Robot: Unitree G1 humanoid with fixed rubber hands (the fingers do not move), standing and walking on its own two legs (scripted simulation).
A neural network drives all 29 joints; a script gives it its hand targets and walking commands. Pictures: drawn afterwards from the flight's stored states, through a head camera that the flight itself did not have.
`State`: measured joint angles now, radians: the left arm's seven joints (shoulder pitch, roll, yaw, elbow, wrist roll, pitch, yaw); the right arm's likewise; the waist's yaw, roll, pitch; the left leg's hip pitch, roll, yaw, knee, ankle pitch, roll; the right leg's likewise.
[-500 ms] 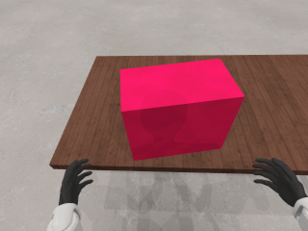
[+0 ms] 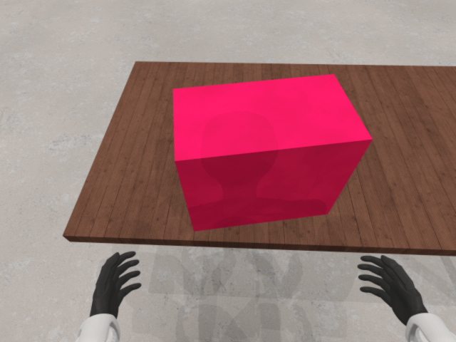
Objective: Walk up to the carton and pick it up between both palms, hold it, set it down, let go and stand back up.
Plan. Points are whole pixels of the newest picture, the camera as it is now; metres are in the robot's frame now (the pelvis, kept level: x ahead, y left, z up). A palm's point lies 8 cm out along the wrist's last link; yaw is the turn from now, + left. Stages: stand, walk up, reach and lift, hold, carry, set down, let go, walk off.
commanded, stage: set down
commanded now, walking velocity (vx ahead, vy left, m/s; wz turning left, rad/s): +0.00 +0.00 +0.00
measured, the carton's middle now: (258, 158) +0.46 +0.02 +0.04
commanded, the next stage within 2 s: let go in 0.78 s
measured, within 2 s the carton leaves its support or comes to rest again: neither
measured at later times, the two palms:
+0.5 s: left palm (113, 326) +0.16 +0.24 -0.06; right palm (383, 328) +0.20 -0.21 -0.08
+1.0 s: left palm (116, 329) +0.15 +0.24 -0.07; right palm (383, 338) +0.19 -0.21 -0.10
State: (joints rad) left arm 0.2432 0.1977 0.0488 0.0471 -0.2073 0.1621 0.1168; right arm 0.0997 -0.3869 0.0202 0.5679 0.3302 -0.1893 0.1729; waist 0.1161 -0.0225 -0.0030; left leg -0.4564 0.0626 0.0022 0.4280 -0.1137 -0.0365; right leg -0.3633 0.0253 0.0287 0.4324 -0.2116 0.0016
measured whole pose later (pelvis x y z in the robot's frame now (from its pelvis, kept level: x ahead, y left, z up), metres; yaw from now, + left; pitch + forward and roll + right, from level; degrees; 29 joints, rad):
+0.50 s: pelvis +0.00 +0.00 +0.00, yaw +0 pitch +6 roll -1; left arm 0.24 0.20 0.05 0.22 -0.17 0.15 0.03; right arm 0.10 -0.23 0.02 0.71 0.16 -0.22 0.03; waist 0.12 -0.02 0.05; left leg -0.41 0.06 0.00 0.43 -0.12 -0.04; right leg -0.32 0.03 0.03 0.43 -0.22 0.00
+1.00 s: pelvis +0.01 +0.00 +0.00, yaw +0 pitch +4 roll -1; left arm 0.24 0.20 0.05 0.28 -0.13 0.15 0.01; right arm 0.10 -0.19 0.00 0.82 0.10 -0.26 -0.01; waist 0.11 -0.02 0.07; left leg -0.36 0.06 0.00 0.43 -0.14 -0.04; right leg -0.26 0.03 0.03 0.43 -0.24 0.00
